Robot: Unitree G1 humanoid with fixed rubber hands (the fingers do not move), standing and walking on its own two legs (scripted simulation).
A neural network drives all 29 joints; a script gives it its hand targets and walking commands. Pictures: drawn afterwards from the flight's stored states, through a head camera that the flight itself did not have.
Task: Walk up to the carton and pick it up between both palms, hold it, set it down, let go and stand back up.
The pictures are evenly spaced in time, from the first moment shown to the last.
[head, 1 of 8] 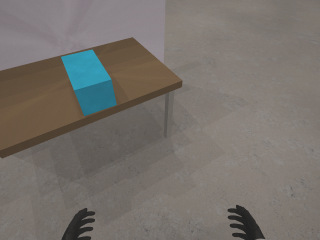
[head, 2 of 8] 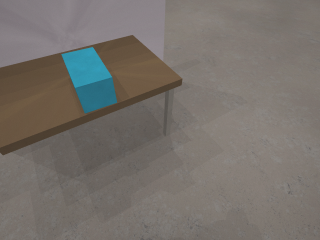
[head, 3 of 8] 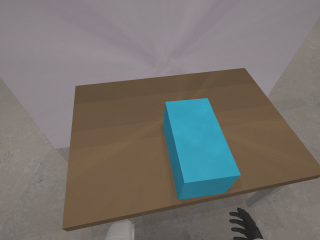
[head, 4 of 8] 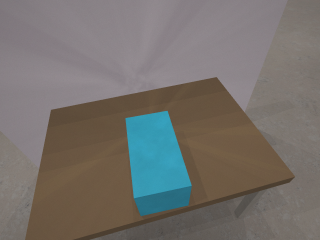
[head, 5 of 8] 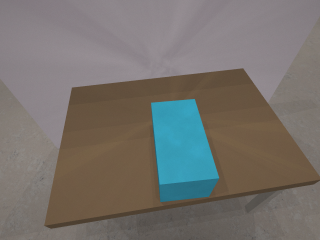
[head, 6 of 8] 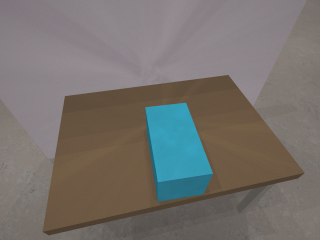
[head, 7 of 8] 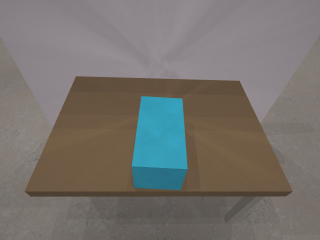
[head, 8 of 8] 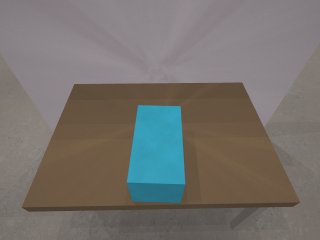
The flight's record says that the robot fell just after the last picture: no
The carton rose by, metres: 0.00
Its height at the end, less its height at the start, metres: +0.00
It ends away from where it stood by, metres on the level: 0.00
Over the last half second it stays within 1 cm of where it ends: yes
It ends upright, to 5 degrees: yes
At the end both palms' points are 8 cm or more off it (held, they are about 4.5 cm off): yes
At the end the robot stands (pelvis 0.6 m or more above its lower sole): yes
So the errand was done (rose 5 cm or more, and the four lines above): no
